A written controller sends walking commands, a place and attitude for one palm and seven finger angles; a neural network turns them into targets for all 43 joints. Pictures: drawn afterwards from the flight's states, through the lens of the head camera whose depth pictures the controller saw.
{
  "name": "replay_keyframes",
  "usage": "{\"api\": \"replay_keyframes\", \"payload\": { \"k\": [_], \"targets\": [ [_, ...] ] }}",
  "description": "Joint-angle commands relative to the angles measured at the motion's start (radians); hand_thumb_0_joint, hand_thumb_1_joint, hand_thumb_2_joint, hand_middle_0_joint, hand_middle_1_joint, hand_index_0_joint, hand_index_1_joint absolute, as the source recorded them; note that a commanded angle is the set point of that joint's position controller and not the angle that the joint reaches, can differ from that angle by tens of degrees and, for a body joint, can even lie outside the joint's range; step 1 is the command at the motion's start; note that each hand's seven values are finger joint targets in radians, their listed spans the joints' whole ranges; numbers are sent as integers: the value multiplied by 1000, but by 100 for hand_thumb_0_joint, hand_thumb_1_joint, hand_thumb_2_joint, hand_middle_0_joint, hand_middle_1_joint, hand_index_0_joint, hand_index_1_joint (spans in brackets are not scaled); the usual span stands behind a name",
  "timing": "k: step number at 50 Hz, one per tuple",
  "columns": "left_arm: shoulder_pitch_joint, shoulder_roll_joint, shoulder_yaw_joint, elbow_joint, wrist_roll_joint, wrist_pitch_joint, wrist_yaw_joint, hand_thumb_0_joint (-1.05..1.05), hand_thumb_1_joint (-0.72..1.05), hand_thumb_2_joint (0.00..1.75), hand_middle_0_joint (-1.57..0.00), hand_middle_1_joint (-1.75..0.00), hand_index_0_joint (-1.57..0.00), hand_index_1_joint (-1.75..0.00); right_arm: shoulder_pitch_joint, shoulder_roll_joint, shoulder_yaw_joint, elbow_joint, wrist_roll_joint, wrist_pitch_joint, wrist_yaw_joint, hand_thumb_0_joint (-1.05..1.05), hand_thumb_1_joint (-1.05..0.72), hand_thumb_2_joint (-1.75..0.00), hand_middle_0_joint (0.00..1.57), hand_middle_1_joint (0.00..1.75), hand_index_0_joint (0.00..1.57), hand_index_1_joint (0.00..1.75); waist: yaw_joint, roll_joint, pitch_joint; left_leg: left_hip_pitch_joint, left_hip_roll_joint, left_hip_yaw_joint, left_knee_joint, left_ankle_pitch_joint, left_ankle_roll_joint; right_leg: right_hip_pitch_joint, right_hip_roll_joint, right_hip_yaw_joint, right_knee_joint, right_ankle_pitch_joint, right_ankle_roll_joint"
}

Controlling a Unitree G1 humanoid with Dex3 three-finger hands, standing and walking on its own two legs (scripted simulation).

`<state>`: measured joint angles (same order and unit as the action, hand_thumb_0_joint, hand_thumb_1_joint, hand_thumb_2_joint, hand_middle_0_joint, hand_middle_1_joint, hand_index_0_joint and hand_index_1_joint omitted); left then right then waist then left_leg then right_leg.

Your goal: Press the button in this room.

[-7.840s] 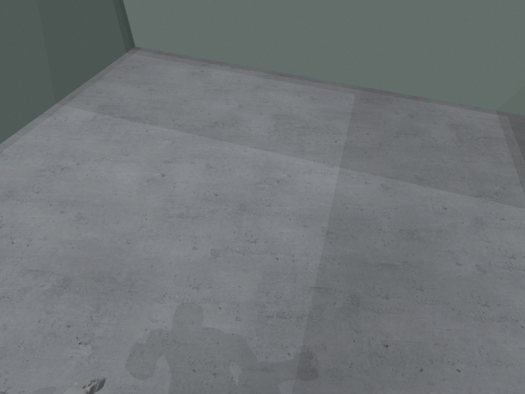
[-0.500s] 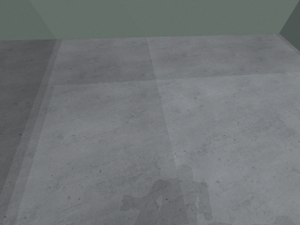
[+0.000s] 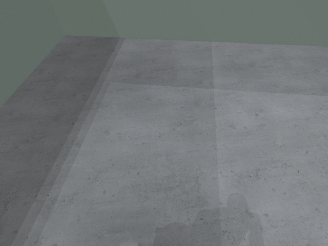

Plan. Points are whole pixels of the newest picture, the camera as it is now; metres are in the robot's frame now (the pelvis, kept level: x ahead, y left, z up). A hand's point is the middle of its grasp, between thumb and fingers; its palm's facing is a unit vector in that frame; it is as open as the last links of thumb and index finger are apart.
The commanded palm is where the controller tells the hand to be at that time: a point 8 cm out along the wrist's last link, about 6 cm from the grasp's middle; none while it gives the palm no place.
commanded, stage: turn or walk to find it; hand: left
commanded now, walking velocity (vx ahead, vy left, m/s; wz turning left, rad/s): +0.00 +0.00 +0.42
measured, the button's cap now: out of the picture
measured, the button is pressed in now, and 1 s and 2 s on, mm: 0 0 0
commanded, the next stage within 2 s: none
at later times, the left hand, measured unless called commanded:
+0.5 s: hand out of the picture +0.03 +0.25 -0.16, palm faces +0.22 -0.94 -0.25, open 7.4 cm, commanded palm none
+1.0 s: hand out of the picture -0.08 +0.16 -0.15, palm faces +0.45 -0.85 -0.27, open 7.4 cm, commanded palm none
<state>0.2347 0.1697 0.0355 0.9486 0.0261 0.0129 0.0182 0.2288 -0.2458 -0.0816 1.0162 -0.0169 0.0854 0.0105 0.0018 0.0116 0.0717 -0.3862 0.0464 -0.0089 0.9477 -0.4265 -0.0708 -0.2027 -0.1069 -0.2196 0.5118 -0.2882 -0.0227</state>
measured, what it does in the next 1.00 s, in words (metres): steps on the spot, turning left: left foot, then right foot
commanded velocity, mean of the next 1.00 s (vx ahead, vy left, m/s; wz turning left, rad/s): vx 0.00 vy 0.00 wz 0.42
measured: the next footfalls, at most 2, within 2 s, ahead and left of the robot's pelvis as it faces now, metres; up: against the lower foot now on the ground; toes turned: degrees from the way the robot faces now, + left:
left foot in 0.12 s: +0.01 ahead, +0.15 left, +0.00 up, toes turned +8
right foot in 0.62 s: +0.04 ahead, -0.09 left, +0.00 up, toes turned +10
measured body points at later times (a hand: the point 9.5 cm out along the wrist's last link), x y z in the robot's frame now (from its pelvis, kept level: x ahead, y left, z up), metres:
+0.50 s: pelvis -0.02 +0.03 +0.00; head +0.00 +0.04 +0.45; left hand +0.02 +0.30 -0.14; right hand +0.09 -0.19 -0.14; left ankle -0.03 +0.14 -0.74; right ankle +0.00 -0.11 -0.69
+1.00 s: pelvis -0.05 -0.04 +0.00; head -0.01 -0.05 +0.45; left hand -0.10 +0.20 -0.13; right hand +0.08 -0.26 -0.16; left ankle -0.15 +0.11 -0.66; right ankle +0.00 -0.10 -0.74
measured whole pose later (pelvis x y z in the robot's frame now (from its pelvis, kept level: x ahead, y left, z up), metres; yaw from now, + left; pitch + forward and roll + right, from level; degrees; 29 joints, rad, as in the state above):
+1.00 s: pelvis -0.05 -0.04 +0.00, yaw +25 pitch -1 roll +3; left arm 0.24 0.16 0.04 0.95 0.02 0.01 0.02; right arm 0.25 -0.25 -0.08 1.03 -0.02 0.09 0.01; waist 0.00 0.02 0.06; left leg -0.40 0.05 -0.03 1.04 -0.39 -0.07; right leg -0.21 -0.10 -0.25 0.49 -0.26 -0.06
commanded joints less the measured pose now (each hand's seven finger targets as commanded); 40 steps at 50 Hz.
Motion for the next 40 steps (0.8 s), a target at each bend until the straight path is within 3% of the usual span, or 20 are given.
{"api": "replay_keyframes", "payload": {
  "k": [1,4,5,6,7,8,9,11,14,24,27,29,30,31,32,33,35,36,38,40],
  "targets": [
    [58,244,61,-32,6,-17,14,0,90,90,-20,-30,-20,-30,-84,-35,9,-107,10,-44,0,0,-90,-90,20,30,20,30,49,-215,-90,-16,-18,75,-186,-38,10,139,-260,183,-103,502,-123],
    [23,243,63,-25,-2,-10,13,0,90,90,-20,-30,-20,-30,-5,-48,9,-90,9,-59,-3,0,-90,-90,20,30,20,30,-5,-176,-131,156,-21,93,-456,152,28,79,-237,118,11,441,-55],
    [24,219,59,-31,-12,-3,11,0,90,90,-20,-30,-20,-30,35,-89,2,-79,6,-70,-1,0,-90,-90,20,30,20,30,-29,-55,-160,289,19,41,-576,306,44,-11,-192,67,135,338,0],
    [35,154,48,-62,-20,4,6,0,90,90,-20,-30,-20,-30,63,-190,-20,-83,-2,-80,-6,0,-90,-90,20,30,20,30,-43,242,-167,425,257,-274,-616,614,138,-273,-58,23,332,-85,78],
    [-11,128,28,-86,-12,13,8,0,90,90,-20,-30,-20,-30,95,-241,-31,-71,1,-69,-14,0,-90,-90,20,30,20,30,-62,292,-159,401,369,-343,-606,862,239,-342,-11,100,469,-374,96],
    [-46,150,30,-87,-10,22,9,0,90,90,-20,-30,-20,-30,86,-226,-25,-72,0,-65,-18,0,-90,-90,20,30,20,30,-62,177,-125,335,363,-269,-598,804,255,-317,-27,151,544,-327,84],
    [-58,136,35,-68,-6,28,10,0,90,90,-20,-30,-20,-30,51,-188,-15,-71,-4,-73,-30,0,-90,-90,20,30,20,30,-52,249,-107,303,296,-249,-611,787,229,-333,-28,185,565,-276,91],
    [-55,161,43,-48,-11,25,0,0,90,90,-20,-30,-20,-30,-26,-152,-1,-97,-3,-73,-35,0,-90,-90,20,30,20,30,-25,206,-61,283,222,-183,-598,768,215,-344,-19,197,616,-171,93],
    [-22,153,41,-30,-12,20,-6,0,90,90,-20,-30,-20,-30,-37,-149,1,-106,1,-81,-33,0,-90,-90,20,30,20,30,-8,122,-82,303,185,-146,-601,755,210,-328,-4,187,609,-112,109],
    [-112,129,33,-92,-17,20,3,0,90,90,-20,-30,-20,-30,11,-153,-16,-110,-10,-69,-25,0,-90,-90,20,30,20,30,-39,147,-69,245,185,-286,-606,604,244,-237,36,195,351,-167,107],
    [-67,126,32,-87,-22,11,5,0,90,90,-20,-30,-20,-30,-15,-155,-21,-121,-12,-64,-22,0,-90,-90,20,30,20,30,-18,156,-92,196,162,-308,-572,604,232,-125,66,180,182,-126,93],
    [0,135,38,-71,-23,0,6,0,90,90,-20,-30,-20,-30,-30,-145,-23,-129,-5,-62,-20,0,-90,-90,20,30,20,30,18,127,-117,101,122,-297,-512,526,192,36,69,170,-17,32,88],
    [41,167,45,-65,-18,-11,10,0,90,90,-20,-30,-20,-30,-26,-117,-20,-132,2,-63,-17,0,-90,-90,20,30,20,30,35,45,-145,19,69,-262,-443,400,144,167,14,218,-150,114,77],
    [59,260,63,-62,-1,-22,19,0,90,90,-20,-30,-20,-30,-6,-46,-10,-144,11,-64,-11,0,-90,-90,20,30,20,30,43,-228,-159,-168,-64,-109,-247,86,66,291,-226,451,-220,130,3],
    [57,301,66,-79,-3,-18,20,0,90,90,-20,-30,-20,-30,-39,-63,-16,-168,3,-57,-14,0,-90,-90,20,30,20,30,58,-305,-121,-194,-107,-58,-31,-161,42,152,-388,574,-248,208,-106],
    [9,265,64,-93,-8,-14,24,0,90,90,-20,-30,-20,-30,-38,-96,-26,-156,-3,-43,-12,0,-90,-90,20,30,20,30,38,-210,-89,-162,-67,-100,114,-122,47,40,-374,511,-269,120,-143],
    [-102,210,52,-117,-11,-14,21,0,90,90,-20,-30,-20,-30,3,-85,-31,-105,-9,-25,-2,0,-90,-90,20,30,20,30,-14,-161,-4,-162,-45,-89,257,-8,41,-67,-264,397,-290,-20,-97],
    [-126,185,42,-121,-13,-18,18,0,90,90,-20,-30,-20,-30,33,-78,-28,-86,-11,-23,3,0,-90,-90,20,30,20,30,-33,-144,10,-158,-35,-72,286,47,32,-75,-223,320,-275,17,-76],
    [-109,161,37,-110,-13,-25,18,0,90,90,-20,-30,-20,-30,66,-60,-25,-68,-9,-21,7,0,-90,-90,20,30,20,30,-38,-136,0,-163,-29,-51,297,101,16,-40,-193,239,-255,107,-60],
    [-64,164,36,-98,-12,-28,18,0,90,90,-20,-30,-20,-30,57,-61,-23,-64,-9,-17,7,0,-90,-90,20,30,20,30,-18,-156,-5,-167,-22,-42,291,121,2,-11,-192,222,-260,105,-61]
  ]
}}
